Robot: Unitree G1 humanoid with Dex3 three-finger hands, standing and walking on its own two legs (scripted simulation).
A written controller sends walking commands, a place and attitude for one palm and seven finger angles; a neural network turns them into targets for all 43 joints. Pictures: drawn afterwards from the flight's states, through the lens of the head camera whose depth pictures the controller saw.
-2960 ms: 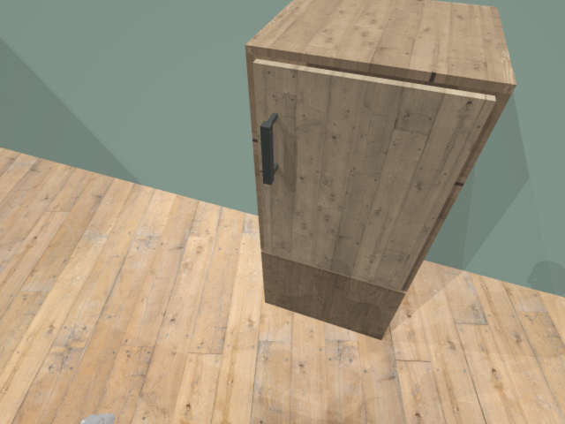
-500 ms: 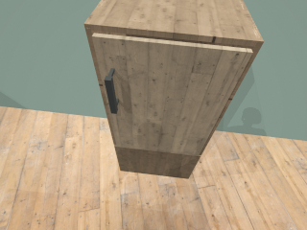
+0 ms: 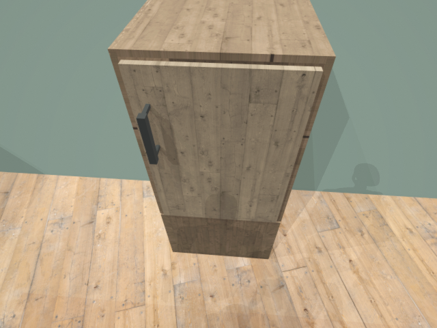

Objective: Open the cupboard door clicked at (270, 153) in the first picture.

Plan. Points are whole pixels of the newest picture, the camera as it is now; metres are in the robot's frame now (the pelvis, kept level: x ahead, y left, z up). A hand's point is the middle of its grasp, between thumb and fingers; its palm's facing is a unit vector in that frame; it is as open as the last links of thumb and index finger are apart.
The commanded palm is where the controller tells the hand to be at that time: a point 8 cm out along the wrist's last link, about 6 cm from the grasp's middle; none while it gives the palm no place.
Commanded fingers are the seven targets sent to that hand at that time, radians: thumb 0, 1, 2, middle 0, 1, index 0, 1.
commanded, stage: come to a stop and stand still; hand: left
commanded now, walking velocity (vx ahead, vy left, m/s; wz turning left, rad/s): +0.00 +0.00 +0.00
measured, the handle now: (150, 135) +0.53 +0.19 +0.04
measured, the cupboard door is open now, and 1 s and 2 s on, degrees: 0 0 0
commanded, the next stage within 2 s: look again from close up in 0.84 s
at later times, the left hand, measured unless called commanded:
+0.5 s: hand out of the picture +0.02 +0.15 -0.16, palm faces +0.00 -0.98 -0.19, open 7.3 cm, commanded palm none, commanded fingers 0.00 0.90 0.90 -0.20 -0.30 -0.20 -0.30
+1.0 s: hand out of the picture +0.07 +0.18 -0.16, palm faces -0.01 -0.97 -0.24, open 7.3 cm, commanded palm none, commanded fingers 0.00 0.90 0.90 -0.20 -0.30 -0.20 -0.30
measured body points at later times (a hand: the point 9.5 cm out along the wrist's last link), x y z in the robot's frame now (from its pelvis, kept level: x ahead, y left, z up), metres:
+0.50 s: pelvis +0.02 -0.02 +0.01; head +0.03 -0.02 +0.46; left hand +0.02 +0.21 -0.15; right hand +0.02 -0.25 -0.15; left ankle +0.03 +0.11 -0.73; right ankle -0.01 -0.11 -0.73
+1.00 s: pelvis +0.04 -0.02 +0.01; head +0.06 -0.02 +0.46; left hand +0.07 +0.23 -0.14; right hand +0.09 -0.26 -0.14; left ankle +0.03 +0.11 -0.73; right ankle -0.01 -0.11 -0.73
